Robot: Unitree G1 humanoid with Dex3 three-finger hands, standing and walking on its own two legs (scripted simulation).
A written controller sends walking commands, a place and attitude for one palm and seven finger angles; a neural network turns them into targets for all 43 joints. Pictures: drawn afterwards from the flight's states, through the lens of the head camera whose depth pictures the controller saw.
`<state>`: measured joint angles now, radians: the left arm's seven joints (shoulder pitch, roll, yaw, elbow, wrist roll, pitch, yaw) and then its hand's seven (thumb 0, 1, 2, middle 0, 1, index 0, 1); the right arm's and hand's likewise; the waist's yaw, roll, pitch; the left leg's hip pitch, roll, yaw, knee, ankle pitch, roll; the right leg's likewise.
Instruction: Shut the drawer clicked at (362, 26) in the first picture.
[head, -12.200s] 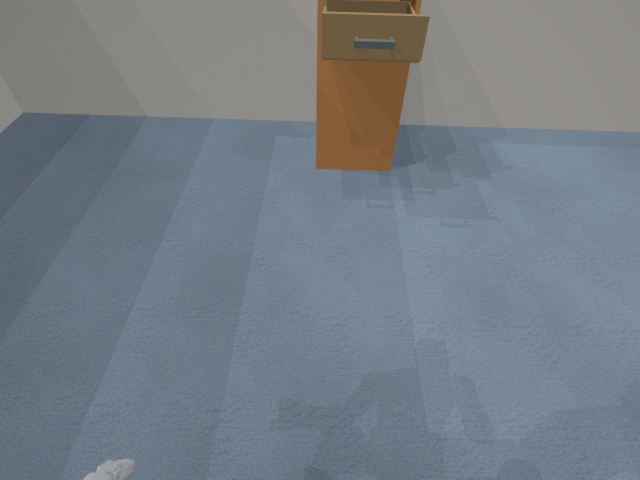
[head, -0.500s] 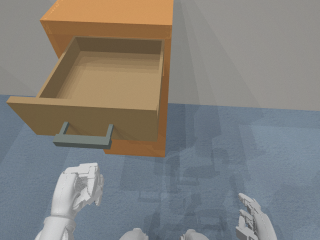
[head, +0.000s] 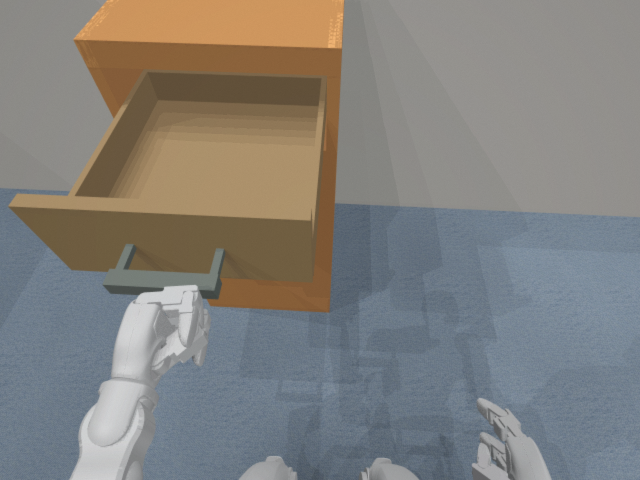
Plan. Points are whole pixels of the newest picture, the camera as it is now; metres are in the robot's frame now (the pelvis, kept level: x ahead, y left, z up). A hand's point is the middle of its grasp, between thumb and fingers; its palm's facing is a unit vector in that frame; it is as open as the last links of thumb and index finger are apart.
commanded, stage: push the drawer shut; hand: left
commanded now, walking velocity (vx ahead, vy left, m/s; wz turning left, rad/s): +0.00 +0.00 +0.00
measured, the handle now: (168, 269) +0.36 +0.20 +0.06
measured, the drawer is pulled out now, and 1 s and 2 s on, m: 0.28 0.17 0.04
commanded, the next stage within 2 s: none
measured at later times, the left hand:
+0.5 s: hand (209, 290) +0.33 +0.15 +0.05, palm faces -0.07 -1.00 -0.03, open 2.7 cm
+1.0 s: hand (219, 251) +0.39 +0.15 +0.05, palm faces -0.05 -1.00 -0.02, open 2.7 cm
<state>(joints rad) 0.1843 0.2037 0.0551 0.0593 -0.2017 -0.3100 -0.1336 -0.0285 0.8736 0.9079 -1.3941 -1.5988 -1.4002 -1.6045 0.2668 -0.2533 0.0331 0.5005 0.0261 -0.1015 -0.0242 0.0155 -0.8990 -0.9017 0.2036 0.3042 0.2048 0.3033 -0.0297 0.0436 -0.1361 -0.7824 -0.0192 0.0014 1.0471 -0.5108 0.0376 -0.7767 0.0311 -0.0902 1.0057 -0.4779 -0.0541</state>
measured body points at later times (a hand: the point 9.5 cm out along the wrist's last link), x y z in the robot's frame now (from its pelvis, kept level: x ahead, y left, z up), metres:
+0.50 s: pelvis -0.02 +0.01 +0.00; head +0.05 +0.01 +0.44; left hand +0.33 +0.20 +0.06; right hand +0.13 -0.23 -0.10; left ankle +0.00 +0.09 -0.67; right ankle +0.01 -0.09 -0.67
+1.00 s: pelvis -0.02 +0.02 +0.00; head +0.07 +0.02 +0.44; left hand +0.39 +0.20 +0.05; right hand +0.07 -0.24 -0.11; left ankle +0.00 +0.09 -0.67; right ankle +0.01 -0.09 -0.67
